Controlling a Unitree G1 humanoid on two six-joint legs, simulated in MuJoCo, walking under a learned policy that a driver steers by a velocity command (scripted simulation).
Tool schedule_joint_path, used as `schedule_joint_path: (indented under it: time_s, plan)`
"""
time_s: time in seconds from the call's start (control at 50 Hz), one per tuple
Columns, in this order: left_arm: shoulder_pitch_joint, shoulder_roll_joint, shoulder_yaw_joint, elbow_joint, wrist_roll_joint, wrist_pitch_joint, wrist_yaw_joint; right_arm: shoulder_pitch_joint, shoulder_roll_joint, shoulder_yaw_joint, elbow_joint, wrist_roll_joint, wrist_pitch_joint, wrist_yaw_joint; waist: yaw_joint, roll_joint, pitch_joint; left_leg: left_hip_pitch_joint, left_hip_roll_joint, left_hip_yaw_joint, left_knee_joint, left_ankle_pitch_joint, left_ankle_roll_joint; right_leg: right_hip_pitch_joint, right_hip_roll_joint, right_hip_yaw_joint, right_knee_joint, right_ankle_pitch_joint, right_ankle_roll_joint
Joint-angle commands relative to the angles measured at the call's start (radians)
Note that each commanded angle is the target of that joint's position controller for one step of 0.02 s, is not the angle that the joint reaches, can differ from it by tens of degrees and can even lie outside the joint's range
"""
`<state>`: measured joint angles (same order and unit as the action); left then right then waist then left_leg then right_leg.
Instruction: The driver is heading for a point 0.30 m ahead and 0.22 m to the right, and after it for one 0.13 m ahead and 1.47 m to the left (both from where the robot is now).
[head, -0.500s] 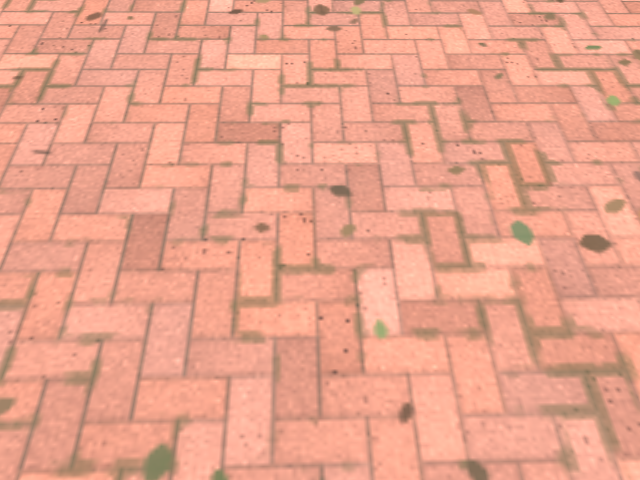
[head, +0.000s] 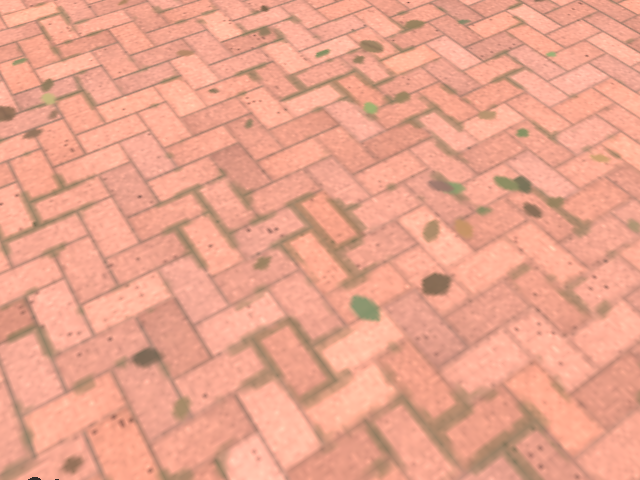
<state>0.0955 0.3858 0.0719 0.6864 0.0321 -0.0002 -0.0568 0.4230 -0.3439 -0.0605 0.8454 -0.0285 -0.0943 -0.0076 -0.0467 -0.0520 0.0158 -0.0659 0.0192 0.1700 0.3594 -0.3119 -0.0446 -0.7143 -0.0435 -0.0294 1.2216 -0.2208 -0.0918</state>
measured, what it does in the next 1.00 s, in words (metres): walks ahead: right foot, then left foot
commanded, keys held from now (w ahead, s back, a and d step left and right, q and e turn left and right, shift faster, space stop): e+shift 0.22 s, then q+shift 0.78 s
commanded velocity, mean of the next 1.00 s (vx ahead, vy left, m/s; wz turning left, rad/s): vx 0.19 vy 0.00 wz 0.11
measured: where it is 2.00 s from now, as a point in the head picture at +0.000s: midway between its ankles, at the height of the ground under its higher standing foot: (175, 433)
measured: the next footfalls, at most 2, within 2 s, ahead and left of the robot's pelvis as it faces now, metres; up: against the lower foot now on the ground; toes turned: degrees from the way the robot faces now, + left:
right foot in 0.16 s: +0.35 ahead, -0.05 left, +0.00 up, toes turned -10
left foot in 0.70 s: +0.47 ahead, +0.15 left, +0.00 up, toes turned -3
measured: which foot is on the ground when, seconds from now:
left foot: down 0.00-0.16, up 0.18-0.68, down 0.70-1.00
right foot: up 0.00-0.14, down 0.16-0.70, up 0.72-1.00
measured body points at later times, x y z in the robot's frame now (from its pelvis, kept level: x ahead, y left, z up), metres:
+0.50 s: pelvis +0.31 +0.02 +0.00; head +0.34 +0.00 +0.45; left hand +0.52 +0.23 -0.10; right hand +0.39 -0.27 -0.11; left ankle +0.46 +0.17 -0.68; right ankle +0.31 -0.04 -0.74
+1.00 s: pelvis +0.42 +0.07 +0.01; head +0.47 +0.11 +0.45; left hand +0.57 +0.37 -0.10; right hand +0.61 -0.20 -0.07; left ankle +0.43 +0.16 -0.74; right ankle +0.49 -0.10 -0.68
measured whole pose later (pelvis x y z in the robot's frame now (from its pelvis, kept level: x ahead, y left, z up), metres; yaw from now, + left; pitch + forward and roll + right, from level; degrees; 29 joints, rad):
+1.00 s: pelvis +0.42 +0.07 +0.01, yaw +11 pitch +4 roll -3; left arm 0.02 0.29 0.06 0.72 0.00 0.00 0.03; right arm 0.22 -0.34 -0.09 0.57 0.02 0.05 -0.05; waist -0.02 0.00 0.05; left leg -0.34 -0.12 -0.22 0.47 -0.17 0.06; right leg -0.55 0.07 0.18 0.87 -0.33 0.09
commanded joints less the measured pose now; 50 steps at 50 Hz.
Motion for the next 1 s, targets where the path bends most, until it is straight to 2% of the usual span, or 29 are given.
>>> schedule_joint_path:
  time_s: [0.02,0.06,0.08,0.1,0.12,0.14,0.16,0.18,0.2,0.22,0.24,0.26,0.3,0.32,0.38,0.42,0.46,0.52,0.58,0.64,0.68,0.7,0.72,0.74,0.76,0.8,0.82,0.86,1.0]
  plan:
    - [-0.067,-0.083,-0.051,-0.129,0.004,-0.01,-0.024,-0.143,-0.013,0.016,-0.065,0.013,-0.036,0.006,0.096,0.137,0.096,-0.104,0.189,-0.002,-0.162,0.725,0.074,0.028,-0.018,-0.019,-0.276,0.144,0.013]
    - [-0.058,-0.074,-0.053,-0.111,0.006,-0.014,-0.042,-0.13,-0.055,0.006,-0.054,0.021,-0.041,-0.003,0.101,0.111,0.083,-0.142,0.143,0.083,-0.111,0.849,0.061,0.237,0.067,-0.14,-0.475,0.281,0.005]
    - [0.016,-0.014,-0.018,-0.104,-0.087,-0.043,-0.03,-0.203,-0.218,-0.044,-0.123,0.053,-0.035,-0.033,0.13,0.179,0.021,-0.105,0.132,0.054,-0.036,1.005,0.043,0.329,0.083,-0.098,-0.491,0.292,0.024]
    - [0.071,0.032,-0.004,-0.093,-0.089,-0.048,-0.029,-0.226,-0.251,-0.058,-0.141,0.062,-0.029,-0.049,0.173,0.195,-0.039,-0.074,0.159,0.037,0.048,1.132,0.034,0.417,0.107,-0.091,-0.523,0.27,0.013]
    - [0.163,0.079,0.021,-0.074,-0.073,-0.042,-0.024,-0.229,-0.256,-0.065,-0.153,0.068,-0.018,-0.057,0.218,0.192,-0.096,-0.082,0.174,0.023,0.19,1.181,0.032,0.549,0.128,-0.079,-0.547,0.269,-0.015]
    - [0.317,0.136,0.057,-0.032,-0.063,-0.026,-0.01,-0.233,-0.221,-0.06,-0.166,0.072,-0.009,-0.057,0.277,0.155,-0.169,-0.146,0.163,0.005,0.42,1.074,0.021,0.754,0.134,-0.038,-0.587,0.338,-0.057]
    - [0.333,0.149,0.066,-0.01,-0.069,-0.012,0.014,-0.172,-0.112,-0.034,-0.154,0.066,-0.007,-0.044,0.233,-0.006,-0.126,-0.343,0.059,-0.01,0.699,0.25,-0.025,0.913,0.081,0.066,-0.677,0.44,-0.095]
    - [0.257,0.216,0.064,-0.066,-0.041,-0.009,0.036,-0.115,-0.003,0.002,-0.188,-0.002,-0.014,-0.026,0.132,-0.283,-0.138,-0.56,-0.084,-0.04,1.127,-0.367,-0.048,1.009,-0.052,0.316,-0.594,1.007,-0.196]
    - [0.233,0.22,0.057,-0.137,0.019,-0.029,0.027,0.013,-0.074,0.009,-0.233,0.023,-0.028,-0.011,0.109,-0.221,-0.473,-0.69,-0.114,-0.295,1.316,-0.342,-0.046,1.2,-0.291,0.748,-0.733,0.83,-0.42]
    - [0.15,0.197,0.065,-0.181,-0.005,-0.029,0.021,-0.066,-0.163,-0.006,-0.237,0.032,-0.033,-0.009,0.12,-0.012,-0.469,-0.669,-0.067,-0.353,1.238,-0.238,-0.017,1.103,-0.253,0.779,-0.824,0.531,-0.397]
    - [0.071,0.14,0.049,-0.192,-0.034,-0.035,0.022,-0.111,-0.166,-0.011,-0.238,0.042,-0.023,-0.014,0.07,0.102,-0.315,-0.684,-0.027,-0.331,1.155,-0.186,-0.013,0.934,-0.22,0.693,-0.852,0.431,-0.35]
    - [0.025,0.086,0.03,-0.194,-0.05,-0.044,0.025,-0.101,-0.157,-0.01,-0.21,0.033,-0.006,-0.027,0.029,0.195,-0.242,-0.635,0.023,-0.321,1.1,-0.152,-0.025,0.778,-0.198,0.626,-0.85,0.479,-0.307]
    - [0.004,0.049,0.013,-0.161,-0.037,-0.052,0.032,-0.071,-0.157,-0.017,-0.185,0.034,0.026,-0.04,-0.007,0.165,-0.145,-0.508,0.079,-0.287,0.99,-0.125,-0.044,0.51,-0.17,0.465,-0.847,0.693,-0.262]
    - [0.024,0.025,0.002,-0.129,-0.033,-0.057,0.036,-0.077,-0.125,-0.011,-0.187,0.031,0.032,-0.043,-0.004,0.13,-0.129,-0.474,0.09,-0.266,0.934,-0.122,-0.048,0.433,-0.149,0.406,-0.845,0.765,-0.247]
    - [0.058,-0.011,-0.02,-0.049,-0.014,-0.062,0.054,-0.092,-0.021,0.016,-0.182,0.028,0.038,-0.043,0.007,0.054,-0.174,-0.418,0.08,-0.235,0.754,0.023,-0.052,0.408,-0.094,0.221,-0.846,0.862,-0.204]
    - [0.034,-0.013,-0.02,-0.029,-0.005,-0.053,0.062,-0.114,-0.008,0.017,-0.174,0.038,0.043,-0.036,0.022,0.026,-0.178,-0.376,0.07,-0.226,0.614,0.18,-0.046,0.423,-0.062,0.121,-0.858,0.779,-0.159]
    - [0.026,0.01,-0.011,-0.016,-0.004,-0.042,0.068,-0.185,-0.031,0.008,-0.202,0.05,0.046,-0.027,0.052,-0.013,-0.14,-0.403,0.061,-0.218,0.542,0.247,-0.042,0.46,-0.08,0.093,-0.881,0.692,-0.148]
    - [0.04,0.016,-0.003,0.003,-0.007,-0.017,0.079,-0.251,-0.057,-0.006,-0.247,0.057,0.057,-0.01,0.083,-0.027,-0.085,-0.501,0.077,-0.216,0.486,0.175,-0.036,0.557,-0.145,0.117,-0.885,0.562,-0.162]
    - [0.054,0.02,0.006,0.009,-0.019,0.007,0.091,-0.267,-0.053,-0.012,-0.281,0.05,0.071,0.013,0.094,-0.03,-0.056,-0.566,0.084,-0.197,0.463,0.055,-0.019,0.64,-0.217,0.151,-0.854,0.504,-0.169]
    - [0.039,0.032,0.018,0.002,-0.037,0.018,0.1,-0.234,-0.039,-0.016,-0.291,0.052,0.074,0.036,0.077,-0.043,-0.062,-0.511,0.059,-0.154,0.358,0.006,0.018,0.679,-0.24,0.126,-0.785,0.574,-0.129]
    - [0.028,0.023,0.021,-0.001,-0.052,0.02,0.106,-0.138,-0.05,-0.033,-0.265,0.053,0.069,0.04,0.025,-0.01,-0.1,-0.321,-0.003,-0.114,0.155,0.164,0.064,0.635,-0.179,0.035,-0.628,0.59,-0.053]
    - [0.059,0.016,0.022,-0.006,-0.042,0.008,0.106,-0.067,-0.126,-0.063,-0.257,0.044,0.065,0.027,0.004,0.112,-0.132,-0.137,0.042,-0.263,0.081,0.503,0.121,0.494,-0.086,-0.031,-0.423,0.434,0.028]
    - [0.056,-0.032,0.006,-0.057,0.012,-0.007,0.093,-0.046,-0.267,-0.094,-0.281,0.026,0.063,0.013,0.041,0.401,-0.167,0.098,0.303,-0.677,0.098,1.017,0.306,0.13,0.103,-0.06,-0.12,-0.287,0.135]
    - [-0.003,-0.01,0.003,-0.062,0.009,-0.021,0.08,-0.002,-0.198,-0.076,-0.292,0.003,0.06,0.014,-0.028,0.333,-0.31,0.211,0.351,-0.792,0.072,1.026,0.416,0.02,0.15,0.131,0.042,-0.45,0.139]
    - [-0.015,0.007,0.008,-0.059,-0.021,-0.023,0.073,-0.052,-0.175,-0.073,-0.299,0.008,0.059,0.014,-0.012,0.22,-0.283,0.198,0.31,-0.706,0.081,0.943,0.383,-0.01,0.112,0.17,0.095,-0.397,0.133]
    - [-0.043,-0.005,0.007,-0.043,-0.024,-0.013,0.085,-0.154,-0.136,-0.067,-0.321,0.054,0.079,-0.003,0.022,0.086,-0.186,0.094,0.213,-0.592,0.071,0.766,0.297,-0.035,0.077,0.165,0.013,-0.265,0.144]
    - [-0.053,-0.001,0.01,-0.045,-0.023,-0.008,0.088,-0.182,-0.127,-0.064,-0.329,0.063,0.092,-0.014,0.042,0.095,-0.169,0.033,0.179,-0.572,0.053,0.695,0.275,0.012,0.069,0.169,-0.049,-0.223,0.15]
    - [-0.054,-0.022,0.006,-0.039,-0.033,-0.005,0.086,-0.196,-0.135,-0.069,-0.339,0.054,0.11,-0.026,0.053,0.138,-0.156,-0.007,0.133,-0.564,0.039,0.657,0.254,0.056,0.101,0.157,-0.157,-0.171,0.167]
    - [-0.08,-0.012,0.014,-0.011,-0.038,-0.011,0.087,-0.211,-0.164,-0.083,-0.353,0.051,0.139,-0.053,0.04,0.195,-0.158,-0.069,0.084,-0.658,0.045,0.463,0.212,0.147,0.142,0.196,-0.402,-0.072,0.189]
